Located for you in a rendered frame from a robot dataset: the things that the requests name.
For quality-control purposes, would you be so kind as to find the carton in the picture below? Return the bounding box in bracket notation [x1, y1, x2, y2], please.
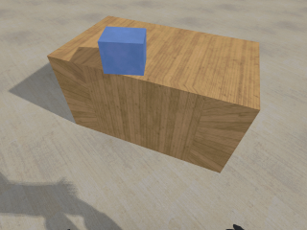
[97, 26, 147, 76]

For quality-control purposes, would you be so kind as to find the pedestal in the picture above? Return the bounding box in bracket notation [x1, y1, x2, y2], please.
[47, 15, 261, 173]

